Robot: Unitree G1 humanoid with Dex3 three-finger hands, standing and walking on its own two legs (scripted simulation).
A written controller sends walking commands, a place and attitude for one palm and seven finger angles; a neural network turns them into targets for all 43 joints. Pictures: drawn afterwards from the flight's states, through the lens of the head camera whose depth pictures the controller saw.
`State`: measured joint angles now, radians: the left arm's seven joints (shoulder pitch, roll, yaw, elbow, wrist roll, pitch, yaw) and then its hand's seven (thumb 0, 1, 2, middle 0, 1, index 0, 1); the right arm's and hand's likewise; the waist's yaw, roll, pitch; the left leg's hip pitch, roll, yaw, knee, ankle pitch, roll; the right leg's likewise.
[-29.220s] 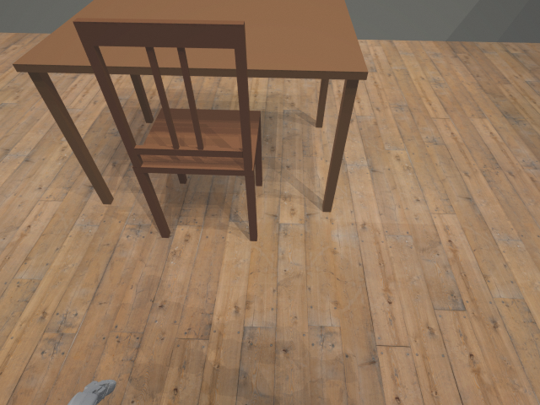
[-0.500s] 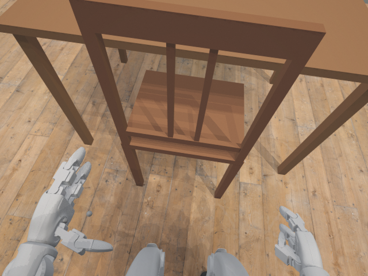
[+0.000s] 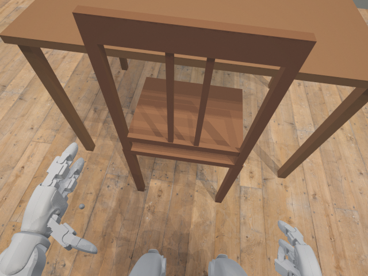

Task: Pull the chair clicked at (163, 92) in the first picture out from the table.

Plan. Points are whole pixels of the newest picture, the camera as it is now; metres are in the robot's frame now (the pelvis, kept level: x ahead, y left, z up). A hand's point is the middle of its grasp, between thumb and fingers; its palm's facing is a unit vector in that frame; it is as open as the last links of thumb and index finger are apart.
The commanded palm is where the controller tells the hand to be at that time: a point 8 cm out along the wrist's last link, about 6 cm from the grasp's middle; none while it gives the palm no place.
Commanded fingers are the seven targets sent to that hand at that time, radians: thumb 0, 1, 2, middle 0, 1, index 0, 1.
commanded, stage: raise the hand toward the chair's back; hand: left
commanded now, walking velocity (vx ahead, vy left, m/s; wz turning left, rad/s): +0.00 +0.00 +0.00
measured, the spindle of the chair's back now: (170, 106) +0.53 +0.06 +0.01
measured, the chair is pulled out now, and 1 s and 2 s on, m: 0.00 0.00 0.00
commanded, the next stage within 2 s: aim the fingers beside a spindle in 0.38 s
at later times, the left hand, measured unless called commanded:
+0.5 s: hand (86, 210) +0.24 +0.20 +0.04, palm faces -0.08 -0.99 -0.08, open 16.9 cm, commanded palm +0.22 +0.25 +0.04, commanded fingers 0.00 -0.50 0.30 -0.06 -0.08 -0.06 -0.08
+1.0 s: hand (92, 191) +0.28 +0.20 +0.02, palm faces -0.09 -0.99 -0.08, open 16.9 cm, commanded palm +0.27 +0.25 +0.02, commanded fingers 0.00 -0.50 0.30 -0.06 -0.08 -0.06 -0.08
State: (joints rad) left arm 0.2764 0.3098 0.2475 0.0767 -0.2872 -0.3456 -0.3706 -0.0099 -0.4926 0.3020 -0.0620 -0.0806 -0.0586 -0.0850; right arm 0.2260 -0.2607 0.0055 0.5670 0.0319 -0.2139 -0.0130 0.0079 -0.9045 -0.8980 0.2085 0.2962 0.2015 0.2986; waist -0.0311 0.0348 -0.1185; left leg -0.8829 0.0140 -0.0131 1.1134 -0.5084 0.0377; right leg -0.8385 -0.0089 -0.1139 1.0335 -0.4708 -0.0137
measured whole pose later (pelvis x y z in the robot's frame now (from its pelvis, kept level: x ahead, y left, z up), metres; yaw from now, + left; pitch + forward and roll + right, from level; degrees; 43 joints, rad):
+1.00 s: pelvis -0.01 -0.01 -0.01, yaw +0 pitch +18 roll -2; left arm 0.08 0.32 0.29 0.30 -0.29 -0.40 -0.42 -0.01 -0.49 0.30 -0.06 -0.08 -0.06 -0.09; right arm 0.24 -0.29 0.00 0.59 0.03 -0.23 -0.01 0.01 -0.91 -0.90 0.21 0.30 0.20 0.30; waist -0.04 0.04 -0.13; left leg -0.95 0.02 -0.01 1.14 -0.51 0.02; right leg -0.92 0.00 -0.11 1.09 -0.48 -0.03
